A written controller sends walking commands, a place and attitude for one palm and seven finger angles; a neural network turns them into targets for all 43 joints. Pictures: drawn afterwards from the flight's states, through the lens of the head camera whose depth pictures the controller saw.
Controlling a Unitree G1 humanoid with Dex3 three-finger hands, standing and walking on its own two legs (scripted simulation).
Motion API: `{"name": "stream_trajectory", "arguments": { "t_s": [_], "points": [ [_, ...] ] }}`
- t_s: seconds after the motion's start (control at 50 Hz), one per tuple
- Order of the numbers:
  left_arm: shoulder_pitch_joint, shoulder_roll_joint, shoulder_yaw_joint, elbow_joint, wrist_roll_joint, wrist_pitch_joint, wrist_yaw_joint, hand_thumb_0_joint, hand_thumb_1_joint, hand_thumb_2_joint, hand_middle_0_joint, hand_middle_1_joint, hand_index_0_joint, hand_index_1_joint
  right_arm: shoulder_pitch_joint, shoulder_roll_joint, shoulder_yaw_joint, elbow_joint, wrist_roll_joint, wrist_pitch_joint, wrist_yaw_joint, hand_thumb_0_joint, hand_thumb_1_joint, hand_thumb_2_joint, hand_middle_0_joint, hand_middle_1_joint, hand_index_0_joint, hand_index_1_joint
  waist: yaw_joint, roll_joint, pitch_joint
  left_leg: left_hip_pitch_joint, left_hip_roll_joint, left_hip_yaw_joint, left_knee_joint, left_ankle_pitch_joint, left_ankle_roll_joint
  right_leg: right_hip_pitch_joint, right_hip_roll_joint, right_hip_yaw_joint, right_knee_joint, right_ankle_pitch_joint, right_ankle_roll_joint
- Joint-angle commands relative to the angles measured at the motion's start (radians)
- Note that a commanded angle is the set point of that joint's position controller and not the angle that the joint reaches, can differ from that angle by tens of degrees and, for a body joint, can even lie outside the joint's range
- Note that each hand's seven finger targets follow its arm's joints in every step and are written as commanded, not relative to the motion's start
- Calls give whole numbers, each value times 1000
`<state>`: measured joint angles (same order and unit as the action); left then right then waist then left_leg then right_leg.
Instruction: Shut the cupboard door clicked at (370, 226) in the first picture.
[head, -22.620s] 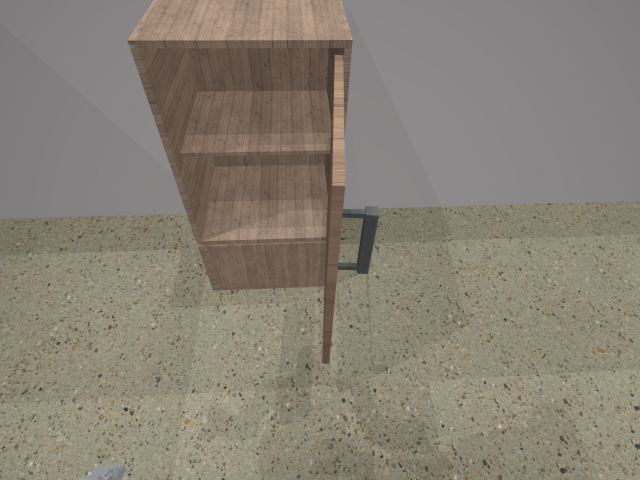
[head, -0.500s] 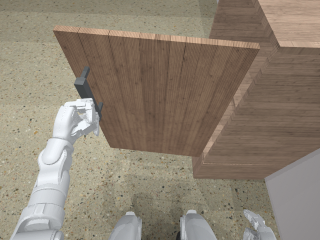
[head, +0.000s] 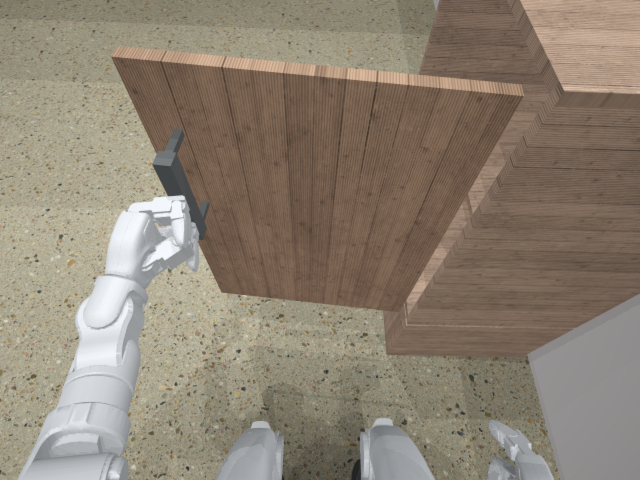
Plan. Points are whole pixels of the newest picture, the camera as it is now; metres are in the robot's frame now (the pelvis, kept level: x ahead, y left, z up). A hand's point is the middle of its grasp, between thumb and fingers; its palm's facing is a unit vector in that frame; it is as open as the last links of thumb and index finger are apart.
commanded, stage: push the door shut along its arc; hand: left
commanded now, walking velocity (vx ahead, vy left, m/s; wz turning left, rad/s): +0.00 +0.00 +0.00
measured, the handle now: (187, 188) +0.47 +0.19 +0.04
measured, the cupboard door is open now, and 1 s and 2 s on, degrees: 85 68 54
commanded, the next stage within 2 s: pull the fist back off the door in 1.82 s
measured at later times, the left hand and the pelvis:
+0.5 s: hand (210, 204) +0.45 +0.15 +0.05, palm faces -0.24 -0.97 -0.04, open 3.1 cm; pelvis -0.01 +0.00 -0.01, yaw +0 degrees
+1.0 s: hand (244, 171) +0.50 +0.12 +0.05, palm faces -0.36 -0.93 -0.04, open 3.1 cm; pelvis -0.01 +0.00 -0.03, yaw -1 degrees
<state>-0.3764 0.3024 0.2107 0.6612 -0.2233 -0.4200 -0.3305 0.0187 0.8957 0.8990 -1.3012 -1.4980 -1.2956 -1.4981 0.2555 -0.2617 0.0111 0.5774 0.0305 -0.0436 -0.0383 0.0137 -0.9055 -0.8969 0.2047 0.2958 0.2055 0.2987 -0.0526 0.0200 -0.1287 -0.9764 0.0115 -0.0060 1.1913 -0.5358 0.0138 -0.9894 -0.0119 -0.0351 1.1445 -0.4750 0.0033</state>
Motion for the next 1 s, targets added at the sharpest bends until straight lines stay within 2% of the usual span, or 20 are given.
{"name": "stream_trajectory", "arguments": {
  "t_s": [0.0,0.06,0.12,0.22,0.26,0.28,0.3,0.38,0.48,0.56,0.6,0.64,0.66,0.68,0.78,0.84,0.88,0.9,0.92,0.98],
  "points": [
    [-420,142,6,-187,-8,-68,-3,0,900,900,-1300,-1500,-1300,-1500,50,-155,-59,-88,1,-46,-10,0,-900,-900,200,300,200,300,-38,42,-374,233,-3,-40,-172,248,0,182,15,6,-131,212,-31],
    [-484,226,66,-95,0,-59,-9,0,900,900,-1300,-1500,-1300,-1500,57,-167,-52,-77,1,-38,-18,0,-900,-900,200,300,200,300,-42,-7,-345,168,-8,-37,-163,195,8,190,16,16,-138,168,-32],
    [-554,243,78,-37,2,-58,-28,0,900,900,-1300,-1500,-1300,-1500,57,-163,-45,-72,1,-35,-18,0,-900,-900,200,300,200,300,-38,28,-376,165,-10,-39,-154,201,6,192,15,20,-127,174,-35],
    [-623,206,35,14,2,-51,-68,0,900,900,-1300,-1500,-1300,-1500,84,-167,-52,-61,1,-33,-10,0,-900,-900,200,300,200,300,-50,74,-453,240,-6,-53,-139,295,-2,153,17,7,-103,238,-39],
    [-622,228,50,30,-1,-50,-79,0,900,900,-1300,-1500,-1300,-1500,94,-173,-53,-63,1,-30,-7,0,-900,-900,200,300,200,300,-49,75,-465,238,-7,-51,-130,324,1,153,21,6,-97,257,-42],
    [-643,242,54,42,5,-49,-80,0,900,900,-1300,-1500,-1300,-1500,96,-175,-52,-57,3,-24,-6,0,-900,-900,200,300,200,300,-53,48,-458,225,-3,-54,-131,309,0,152,20,6,-97,248,-39],
    [-663,220,39,54,4,-48,-84,0,900,900,-1300,-1500,-1300,-1500,98,-171,-52,-57,2,-23,-4,0,-900,-900,200,300,200,300,-63,55,-449,217,-5,-50,-130,298,3,148,20,8,-100,244,-37],
    [-743,258,53,109,18,-53,-88,0,900,900,-1300,-1500,-1300,-1500,114,-180,-51,-43,2,-13,-5,0,-900,-900,200,300,200,300,-78,35,-434,191,-4,-55,-125,264,7,125,23,7,-100,213,-37],
    [-832,251,30,136,30,-63,-100,0,900,900,-1300,-1500,-1300,-1500,135,-186,-54,-27,0,-11,-5,0,-900,-900,200,300,200,300,-100,68,-469,228,-1,-67,-118,267,7,77,26,3,-95,194,-39],
    [-855,285,53,152,32,-56,-112,0,900,900,-1300,-1500,-1300,-1500,155,-191,-53,-26,-2,-6,-3,0,-900,-900,200,300,200,300,-94,89,-505,232,-5,-69,-106,317,8,84,30,2,-81,225,-44],
    [-876,274,42,198,38,-44,-112,0,900,900,-1300,-1500,-1300,-1500,158,-189,-51,-15,-2,-2,0,0,-900,-900,200,300,200,300,-109,76,-468,215,-1,-71,-106,284,8,63,30,0,-88,202,-40],
    [-902,310,64,216,46,-36,-110,0,900,900,-1300,-1500,-1300,-1500,165,-194,-50,-12,-2,1,-1,0,-900,-900,200,300,200,300,-116,65,-456,180,-2,-64,-99,261,13,70,31,7,-93,192,-39],
    [-934,347,86,197,50,-45,-108,0,900,900,-1300,-1500,-1300,-1500,168,-198,-48,-15,-4,-1,-4,0,-900,-900,200,300,200,300,-112,79,-477,177,-5,-65,-92,265,15,72,33,7,-84,190,-43],
    [-960,318,56,201,53,-44,-111,0,900,900,-1300,-1500,-1300,-1500,165,-192,-46,-11,-4,-2,-2,0,-900,-900,200,300,200,300,-124,90,-493,191,-4,-67,-90,268,15,64,32,9,-85,194,-40],
    [-1012,356,76,270,64,-20,-124,0,900,900,-1300,-1500,-1300,-1500,183,-199,-42,-5,-5,-2,-4,0,-900,-900,200,300,200,300,-146,72,-474,150,0,-66,-67,265,20,46,38,10,-76,193,-38],
    [-1039,378,85,268,71,-7,-132,0,900,900,-1300,-1500,-1300,-1500,191,-200,-41,-6,-8,-6,-2,0,-900,-900,200,300,200,300,-147,96,-508,145,-1,-60,-51,270,22,47,38,16,-74,197,-38],
    [-1048,389,93,245,68,-8,-146,0,900,900,-1300,-1500,-1300,-1500,198,-200,-45,-9,-9,-10,-2,0,-900,-900,200,300,200,300,-142,112,-576,186,0,-63,-40,329,21,58,40,14,-58,243,-39],
    [-1023,391,93,265,73,1,-152,0,900,900,-1300,-1500,-1300,-1500,200,-200,-43,-9,-9,-7,0,0,-900,-900,200,300,200,300,-135,122,-568,179,1,-65,-40,334,18,56,40,12,-56,243,-40],
    [-1047,367,70,261,71,11,-157,0,900,900,-1300,-1500,-1300,-1500,201,-197,-42,-7,-9,-7,1,0,-900,-900,200,300,200,300,-151,117,-555,177,1,-62,-35,340,21,48,41,12,-59,254,-38],
    [-1088,387,78,298,76,34,-162,0,900,900,-1300,-1500,-1300,-1500,206,-200,-37,-2,-9,-7,-2,0,-900,-900,200,300,200,300,-165,98,-517,126,1,-58,-25,304,25,41,44,14,-62,232,-35]
  ]
}}
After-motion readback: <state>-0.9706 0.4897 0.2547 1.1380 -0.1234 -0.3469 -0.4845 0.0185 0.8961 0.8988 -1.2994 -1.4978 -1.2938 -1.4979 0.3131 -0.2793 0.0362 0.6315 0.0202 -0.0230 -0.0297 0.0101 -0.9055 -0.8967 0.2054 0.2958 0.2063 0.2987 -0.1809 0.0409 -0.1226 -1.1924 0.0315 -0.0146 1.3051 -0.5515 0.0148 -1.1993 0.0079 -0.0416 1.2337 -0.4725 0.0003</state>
